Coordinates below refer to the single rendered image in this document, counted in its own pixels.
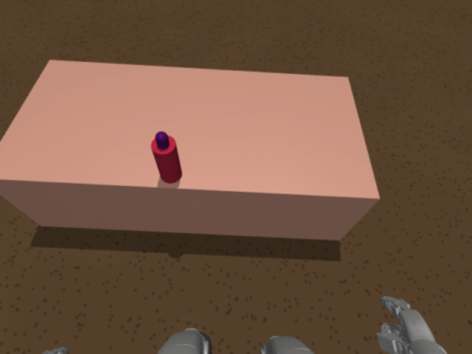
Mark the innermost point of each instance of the bottle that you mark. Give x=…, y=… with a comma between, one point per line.
x=166, y=156

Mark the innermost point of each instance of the right robot hand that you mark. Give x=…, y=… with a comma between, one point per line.
x=395, y=339

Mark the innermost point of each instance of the right robot arm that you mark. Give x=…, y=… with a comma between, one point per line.
x=425, y=346

